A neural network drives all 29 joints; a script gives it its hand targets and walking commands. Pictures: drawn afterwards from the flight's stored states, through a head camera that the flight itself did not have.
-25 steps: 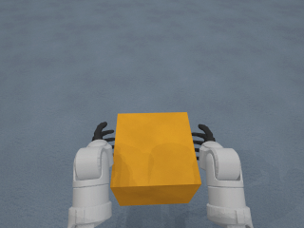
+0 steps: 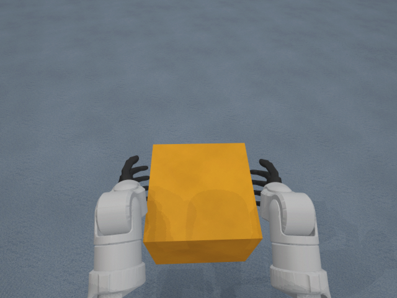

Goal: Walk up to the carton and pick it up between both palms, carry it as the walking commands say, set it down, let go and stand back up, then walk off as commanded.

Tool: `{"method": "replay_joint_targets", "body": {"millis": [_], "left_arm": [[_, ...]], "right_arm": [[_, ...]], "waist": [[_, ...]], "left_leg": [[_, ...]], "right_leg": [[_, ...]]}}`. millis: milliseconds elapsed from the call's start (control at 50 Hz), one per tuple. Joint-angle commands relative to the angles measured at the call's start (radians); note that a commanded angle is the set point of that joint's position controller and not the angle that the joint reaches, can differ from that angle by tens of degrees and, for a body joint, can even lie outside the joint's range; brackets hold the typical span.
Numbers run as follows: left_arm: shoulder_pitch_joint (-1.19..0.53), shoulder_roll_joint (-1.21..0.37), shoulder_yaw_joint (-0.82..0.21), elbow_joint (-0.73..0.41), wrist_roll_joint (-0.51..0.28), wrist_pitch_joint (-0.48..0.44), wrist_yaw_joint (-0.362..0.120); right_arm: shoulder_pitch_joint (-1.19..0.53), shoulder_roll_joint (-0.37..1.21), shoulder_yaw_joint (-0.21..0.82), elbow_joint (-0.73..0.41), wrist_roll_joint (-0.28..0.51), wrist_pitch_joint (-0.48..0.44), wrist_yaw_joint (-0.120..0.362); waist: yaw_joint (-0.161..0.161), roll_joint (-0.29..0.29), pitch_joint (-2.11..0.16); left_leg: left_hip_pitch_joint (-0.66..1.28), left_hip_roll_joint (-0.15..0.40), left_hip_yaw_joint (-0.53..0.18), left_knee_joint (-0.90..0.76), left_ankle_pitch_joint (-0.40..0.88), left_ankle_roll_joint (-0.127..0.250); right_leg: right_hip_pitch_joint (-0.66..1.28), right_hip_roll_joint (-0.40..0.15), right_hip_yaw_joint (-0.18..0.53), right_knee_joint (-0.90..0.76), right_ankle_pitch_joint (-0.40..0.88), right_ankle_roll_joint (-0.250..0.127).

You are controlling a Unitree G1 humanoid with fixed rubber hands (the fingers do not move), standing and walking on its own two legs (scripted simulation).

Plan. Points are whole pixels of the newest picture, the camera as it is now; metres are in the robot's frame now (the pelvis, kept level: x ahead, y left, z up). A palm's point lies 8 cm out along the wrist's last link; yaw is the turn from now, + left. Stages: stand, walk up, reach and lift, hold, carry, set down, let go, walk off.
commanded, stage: carry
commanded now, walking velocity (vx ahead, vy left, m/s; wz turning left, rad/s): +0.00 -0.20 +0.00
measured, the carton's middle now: (200, 204) +0.32 +0.02 +0.00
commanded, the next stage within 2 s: none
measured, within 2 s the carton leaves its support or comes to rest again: neither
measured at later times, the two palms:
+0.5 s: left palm (145, 216) +0.25 +0.11 +0.09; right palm (301, 222) +0.24 -0.16 +0.09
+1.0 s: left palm (183, 233) +0.21 +0.05 +0.09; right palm (346, 244) +0.21 -0.23 +0.08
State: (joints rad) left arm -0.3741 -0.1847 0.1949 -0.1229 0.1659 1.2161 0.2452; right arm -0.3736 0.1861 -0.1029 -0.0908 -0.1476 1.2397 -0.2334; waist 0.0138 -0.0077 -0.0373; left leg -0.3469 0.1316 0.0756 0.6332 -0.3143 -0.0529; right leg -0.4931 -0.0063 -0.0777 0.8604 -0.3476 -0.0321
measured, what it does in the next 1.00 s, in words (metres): steps to the right: right foot, then left foot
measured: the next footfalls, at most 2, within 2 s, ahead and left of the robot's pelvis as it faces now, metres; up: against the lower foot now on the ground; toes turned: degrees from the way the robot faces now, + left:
right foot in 0.06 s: +0.08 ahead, -0.12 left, +0.00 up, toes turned -4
left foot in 0.48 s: -0.03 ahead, +0.11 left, +0.00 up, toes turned +8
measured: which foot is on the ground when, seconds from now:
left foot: down 0.00-0.08, up 0.10-0.46, down 0.48-0.76, up 0.78-1.00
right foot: up 0.00-0.04, down 0.06-0.48, up 0.50-0.72, down 0.74-1.00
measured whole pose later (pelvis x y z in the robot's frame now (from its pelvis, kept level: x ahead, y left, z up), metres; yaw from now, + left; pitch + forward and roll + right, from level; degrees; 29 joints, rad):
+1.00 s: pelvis -0.10 -0.10 +0.01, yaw +1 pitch +3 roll +2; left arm -0.40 -0.20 0.19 -0.19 0.16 1.20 0.24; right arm -0.38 0.19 -0.10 -0.18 -0.14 1.23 -0.24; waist -0.01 -0.01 0.03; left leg -0.45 0.11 0.07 0.95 -0.54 -0.08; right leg -0.43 -0.01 -0.13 0.52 -0.15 -0.10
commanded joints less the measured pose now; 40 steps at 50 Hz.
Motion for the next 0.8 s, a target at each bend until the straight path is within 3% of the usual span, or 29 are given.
{"method": "replay_joint_targets", "body": {"millis": [0,20,40,60,80,100,120,140,180,260,360,400,420,440,460,480,500,520,560,600,620,660,680,700,720,740,760,780], "left_arm": [[-0.601,-1.064,-0.757,-0.03,-0.539,0.016,-0.408],[-0.598,-1.072,-0.757,-0.044,-0.541,0.013,-0.408],[-0.61,-1.077,-0.758,-0.07,-0.545,0.008,-0.409],[-0.616,-1.073,-0.755,-0.101,-0.552,-0.001,-0.41],[-0.613,-1.068,-0.751,-0.126,-0.553,-0.004,-0.415],[-0.594,-1.051,-0.749,-0.153,-0.548,-0.015,-0.419],[-0.582,-1.051,-0.741,-0.151,-0.541,-0.011,-0.422],[-0.576,-1.062,-0.735,-0.147,-0.538,-0.007,-0.42],[-0.547,-1.05,-0.712,-0.135,-0.523,-0.004,-0.416],[-0.473,-1.014,-0.707,-0.07,-0.495,0.01,-0.411],[-0.494,-1.03,-0.733,-0.066,-0.497,0.009,-0.409],[-0.496,-1.027,-0.737,-0.054,-0.488,0.012,-0.403],[-0.496,-1.022,-0.741,-0.048,-0.48,0.015,-0.401],[-0.523,-1.024,-0.748,-0.044,-0.482,0.016,-0.402],[-0.56,-1.024,-0.744,-0.047,-0.479,0.016,-0.407],[-0.582,-1.032,-0.733,-0.013,-0.479,0.012,-0.413],[-0.57,-1.037,-0.719,0.018,-0.479,0.012,-0.417],[-0.591,-1.048,-0.74,0.002,-0.494,0.011,-0.419],[-0.574,-1.057,-0.756,-0.008,-0.512,0.008,-0.414],[-0.606,-1.059,-0.774,-0.046,-0.526,0.01,-0.405],[-0.603,-1.058,-0.776,-0.049,-0.53,0.013,-0.403],[-0.588,-1.06,-0.779,-0.063,-0.539,0.013,-0.401],[-0.58,-1.066,-0.777,-0.076,-0.541,0.009,-0.401],[-0.587,-1.073,-0.777,-0.097,-0.544,0.006,-0.403],[-0.589,-1.073,-0.772,-0.122,-0.549,-0.001,-0.405],[-0.591,-1.066,-0.767,-0.153,-0.553,-0.006,-0.411],[-0.574,-1.054,-0.76,-0.176,-0.552,-0.012,-0.414],[-0.554,-1.044,-0.757,-0.182,-0.54,-0.016,-0.418]], "right_arm": [[-0.543,1.023,0.566,-0.067,0.424,-0.032,0.379],[-0.551,1.026,0.577,-0.09,0.425,-0.037,0.376],[-0.554,1.03,0.589,-0.116,0.429,-0.043,0.373],[-0.581,1.034,0.609,-0.165,0.442,-0.048,0.368],[-0.599,1.052,0.627,-0.2,0.458,-0.048,0.365],[-0.671,1.065,0.663,-0.258,0.496,-0.053,0.36],[-0.678,1.063,0.67,-0.264,0.508,-0.055,0.36],[-0.655,1.067,0.675,-0.253,0.506,-0.055,0.359],[-0.637,1.06,0.682,-0.241,0.51,-0.046,0.352],[-0.564,1.017,0.646,-0.154,0.481,-0.023,0.354],[-0.556,1.015,0.632,-0.138,0.48,-0.026,0.371],[-0.532,1.014,0.62,-0.113,0.475,-0.024,0.381],[-0.519,1.013,0.608,-0.095,0.471,-0.023,0.386],[-0.506,1.014,0.587,-0.068,0.462,-0.024,0.392],[-0.518,1.021,0.576,-0.051,0.457,-0.028,0.398],[-0.537,1.023,0.578,-0.046,0.447,-0.031,0.402],[-0.55,1.025,0.589,-0.05,0.443,-0.031,0.402],[-0.569,1.03,0.595,-0.071,0.446,-0.034,0.401],[-0.579,1.018,0.589,-0.087,0.458,-0.037,0.398],[-0.542,1.015,0.568,-0.074,0.444,-0.037,0.393],[-0.528,1.013,0.559,-0.072,0.431,-0.035,0.389],[-0.514,1.014,0.561,-0.086,0.417,-0.038,0.382],[-0.524,1.018,0.57,-0.105,0.417,-0.042,0.379],[-0.523,1.023,0.582,-0.128,0.418,-0.047,0.376],[-0.54,1.026,0.6,-0.168,0.427,-0.053,0.371],[-0.563,1.042,0.62,-0.214,0.442,-0.054,0.368],[-0.6,1.054,0.645,-0.249,0.469,-0.055,0.362],[-0.651,1.056,0.672,-0.289,0.5,-0.06,0.36]], "waist": [[-0.016,0.275,-0.381],[-0.012,0.238,-0.429],[-0.018,0.147,-0.475],[-0.019,-0.034,-0.512],[-0.021,-0.243,-0.507],[-0.007,-0.255,-0.539],[-0.001,-0.223,-0.499],[0.0,-0.178,-0.466],[-0.003,-0.168,-0.457],[0.003,-0.143,-0.456],[-0.004,-0.142,-0.44],[-0.025,-0.114,-0.427],[-0.036,-0.024,-0.404],[-0.05,0.187,-0.358],[-0.037,0.376,-0.287],[-0.03,0.253,-0.211],[-0.025,0.139,-0.21],[-0.023,0.117,-0.21],[-0.021,0.137,-0.26],[-0.023,0.243,-0.302],[-0.023,0.267,-0.33],[-0.025,0.295,-0.392],[-0.017,0.267,-0.433],[-0.02,0.196,-0.468],[-0.02,0.061,-0.514],[-0.022,-0.192,-0.527],[-0.013,-0.247,-0.554],[-0.001,-0.233,-0.542]], "left_leg": [[0.273,0.2,-0.129,-0.069,0.673,0.096],[0.262,0.165,-0.093,-0.003,0.589,0.06],[0.165,0.117,-0.07,0.07,0.409,0.023],[-0.034,0.053,-0.035,0.18,0.074,-0.013],[-0.226,-0.046,0.04,0.346,-0.35,-0.039],[-0.21,-0.054,0.014,0.367,-0.388,-0.014],[-0.208,-0.058,0.016,0.443,-0.334,-0.013],[-0.229,-0.052,0.011,0.49,-0.299,-0.012],[-0.233,-0.05,0.033,0.431,-0.267,-0.022],[-0.187,-0.077,0.064,0.327,-0.236,-0.024],[0.012,-0.097,0.088,0.095,-0.108,0.011],[0.173,-0.091,0.095,-0.142,0.023,0.031],[0.272,-0.012,0.006,-0.232,0.046,0.056],[0.311,0.185,-0.275,-0.342,-0.051,0.116],[0.231,0.422,-0.556,-0.421,-0.043,0.218],[0.099,0.432,-0.483,-0.425,-0.078,0.256],[0.062,0.374,-0.367,-0.411,-0.078,0.229],[0.072,0.315,-0.289,-0.373,0.017,0.192],[0.187,0.214,-0.149,-0.267,0.352,0.132],[0.259,0.216,-0.157,-0.181,0.662,0.133],[0.291,0.216,-0.149,-0.146,0.74,0.127],[0.336,0.204,-0.134,-0.075,0.747,0.104],[0.315,0.179,-0.1,-0.019,0.669,0.076],[0.238,0.13,-0.071,0.041,0.516,0.038],[0.063,0.08,-0.049,0.127,0.255,0.003],[-0.164,-0.01,0.017,0.272,-0.268,-0.029],[-0.213,-0.052,0.023,0.347,-0.405,-0.017],[-0.201,-0.06,0.016,0.392,-0.366,-0.008]], "right_leg": [[0.087,0.0,0.009,-0.325,-0.02,0.044],[0.198,-0.005,-0.007,-0.488,0.099,0.032],[0.349,-0.063,0.057,-0.53,0.257,0.021],[0.526,-0.222,0.237,-0.466,0.667,-0.023],[0.619,-0.351,0.349,-0.378,0.999,-0.091],[0.569,-0.32,0.271,-0.37,0.88,-0.144],[0.507,-0.287,0.227,-0.395,0.709,-0.138],[0.49,-0.268,0.206,-0.409,0.642,-0.136],[0.491,-0.237,0.169,-0.413,0.6,-0.137],[0.476,-0.248,0.188,-0.444,0.537,-0.172],[0.327,-0.214,0.13,-0.501,0.293,-0.13],[0.239,-0.169,0.071,-0.488,0.162,-0.058],[0.129,-0.13,0.034,-0.442,0.079,-0.013],[-0.026,-0.057,-0.018,-0.279,0.016,0.031],[-0.144,-0.012,-0.011,-0.035,-0.11,0.066],[-0.118,-0.051,0.108,0.134,-0.099,0.051],[-0.091,-0.06,0.138,0.184,-0.054,0.044],[-0.083,-0.068,0.126,0.162,0.009,0.052],[-0.092,-0.04,0.066,0.082,0.007,0.067],[-0.058,-0.025,0.051,-0.018,-0.058,0.064],[-0.026,-0.02,0.045,-0.092,-0.075,0.058],[0.049,-0.001,0.018,-0.292,-0.04,0.043],[0.157,-0.001,-0.007,-0.448,0.063,0.031],[0.3,-0.031,0.012,-0.547,0.206,0.021],[0.496,-0.155,0.14,-0.503,0.523,-0.002],[0.65,-0.342,0.319,-0.409,0.955,-0.067],[0.642,-0.354,0.287,-0.367,1.002,-0.135],[0.592,-0.311,0.217,-0.374,0.865,-0.148]]}}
